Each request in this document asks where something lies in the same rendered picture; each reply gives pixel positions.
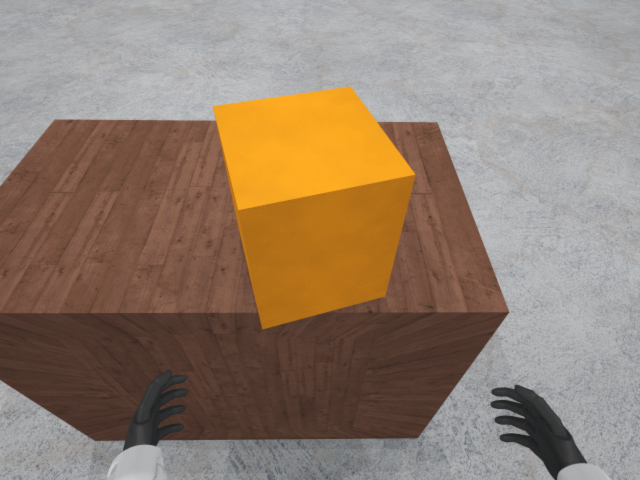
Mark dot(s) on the robot left hand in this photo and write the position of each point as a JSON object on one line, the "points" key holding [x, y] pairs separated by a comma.
{"points": [[146, 419]]}

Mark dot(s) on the carton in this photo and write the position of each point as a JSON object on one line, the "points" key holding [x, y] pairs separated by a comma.
{"points": [[320, 194]]}

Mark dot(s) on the pedestal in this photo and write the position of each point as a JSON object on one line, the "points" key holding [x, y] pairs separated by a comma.
{"points": [[121, 258]]}

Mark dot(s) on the robot right hand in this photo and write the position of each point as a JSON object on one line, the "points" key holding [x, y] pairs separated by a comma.
{"points": [[548, 439]]}

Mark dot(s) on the robot left forearm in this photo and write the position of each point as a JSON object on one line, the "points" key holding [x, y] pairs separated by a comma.
{"points": [[141, 462]]}

